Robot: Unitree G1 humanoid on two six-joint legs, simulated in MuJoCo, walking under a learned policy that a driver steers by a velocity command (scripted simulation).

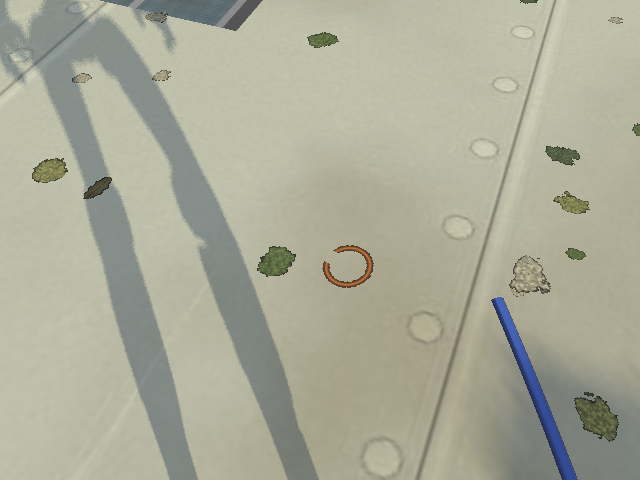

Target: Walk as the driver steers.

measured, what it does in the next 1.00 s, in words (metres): steps on the spot, turning right: right foot, then left foot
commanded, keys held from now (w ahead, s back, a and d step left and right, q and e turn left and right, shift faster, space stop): e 0.68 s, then no key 0.32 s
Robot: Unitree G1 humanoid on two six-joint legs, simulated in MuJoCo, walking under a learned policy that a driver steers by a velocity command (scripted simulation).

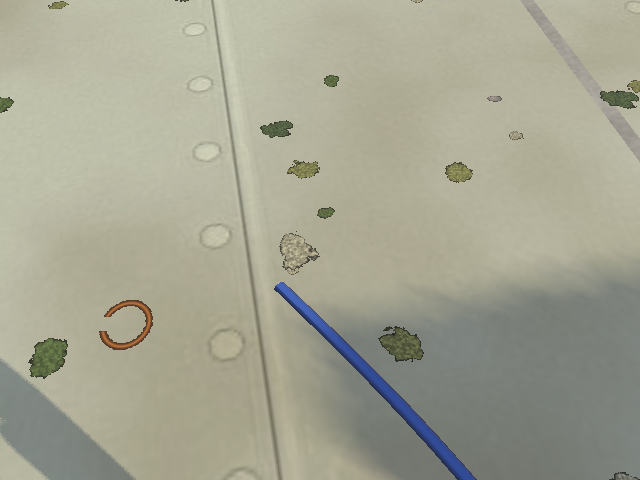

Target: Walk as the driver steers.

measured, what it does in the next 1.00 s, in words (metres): walks ahead: left foot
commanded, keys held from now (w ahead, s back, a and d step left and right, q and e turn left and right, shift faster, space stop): no key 0.34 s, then w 0.66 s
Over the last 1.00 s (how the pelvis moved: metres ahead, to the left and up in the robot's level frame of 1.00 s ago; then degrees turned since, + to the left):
0.02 -0.03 0.00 -29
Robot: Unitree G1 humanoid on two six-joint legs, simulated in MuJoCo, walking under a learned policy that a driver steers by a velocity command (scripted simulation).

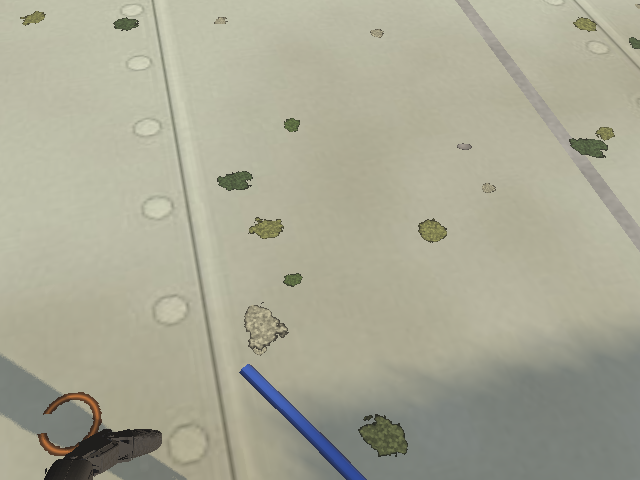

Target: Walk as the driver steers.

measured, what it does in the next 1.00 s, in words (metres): walks ahead: right foot, then left foot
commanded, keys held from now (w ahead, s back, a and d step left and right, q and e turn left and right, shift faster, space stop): w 0.94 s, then w+q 0.06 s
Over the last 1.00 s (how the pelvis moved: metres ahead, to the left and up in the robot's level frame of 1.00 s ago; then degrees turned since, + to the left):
0.22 0.03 0.00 0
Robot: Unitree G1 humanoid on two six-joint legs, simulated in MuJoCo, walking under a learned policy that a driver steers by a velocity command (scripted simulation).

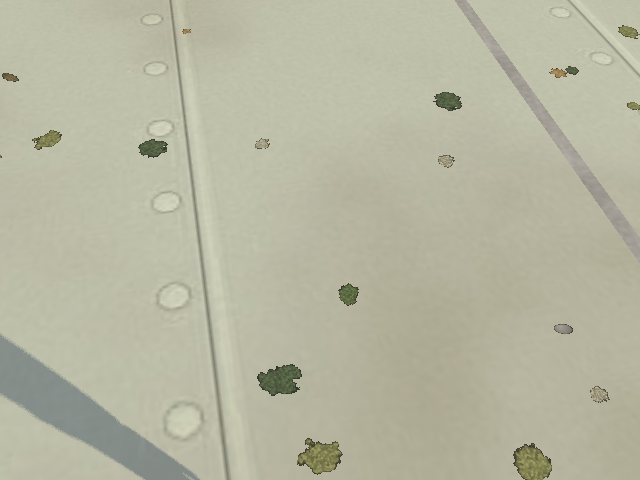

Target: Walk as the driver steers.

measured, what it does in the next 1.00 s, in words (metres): walks ahead, turning left: right foot, then left foot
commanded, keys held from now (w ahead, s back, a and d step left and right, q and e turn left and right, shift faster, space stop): w+q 0.54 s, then no key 0.46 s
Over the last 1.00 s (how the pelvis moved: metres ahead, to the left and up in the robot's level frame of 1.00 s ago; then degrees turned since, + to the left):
0.57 0.05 0.01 0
